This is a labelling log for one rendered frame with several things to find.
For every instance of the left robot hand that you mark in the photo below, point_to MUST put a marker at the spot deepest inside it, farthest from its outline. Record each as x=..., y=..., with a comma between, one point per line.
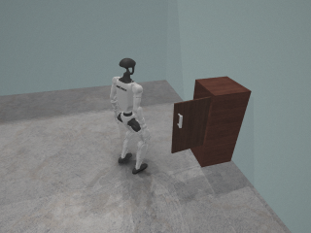
x=116, y=117

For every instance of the handle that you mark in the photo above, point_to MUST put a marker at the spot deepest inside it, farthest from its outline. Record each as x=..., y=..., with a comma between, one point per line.
x=180, y=121

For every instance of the right robot forearm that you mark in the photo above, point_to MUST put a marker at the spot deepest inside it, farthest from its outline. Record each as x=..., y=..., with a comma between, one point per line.
x=140, y=119

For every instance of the robot left thigh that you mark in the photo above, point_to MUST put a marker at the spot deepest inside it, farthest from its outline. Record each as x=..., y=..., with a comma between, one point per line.
x=131, y=133

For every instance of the cupboard door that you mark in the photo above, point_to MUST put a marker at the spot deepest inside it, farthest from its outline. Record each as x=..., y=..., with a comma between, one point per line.
x=195, y=115

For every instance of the robot right upper arm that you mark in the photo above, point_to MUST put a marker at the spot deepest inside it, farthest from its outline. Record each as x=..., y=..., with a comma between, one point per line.
x=137, y=90

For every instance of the humanoid robot torso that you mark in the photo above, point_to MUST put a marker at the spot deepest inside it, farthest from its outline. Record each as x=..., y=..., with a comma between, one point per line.
x=125, y=98

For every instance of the robot left upper arm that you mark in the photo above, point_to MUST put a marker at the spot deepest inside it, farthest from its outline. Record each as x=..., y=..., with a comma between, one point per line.
x=113, y=94

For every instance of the right robot hand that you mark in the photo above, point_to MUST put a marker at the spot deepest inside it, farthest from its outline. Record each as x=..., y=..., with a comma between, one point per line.
x=146, y=133

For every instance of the left robot forearm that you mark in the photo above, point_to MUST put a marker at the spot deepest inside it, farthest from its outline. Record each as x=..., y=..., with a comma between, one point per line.
x=115, y=106

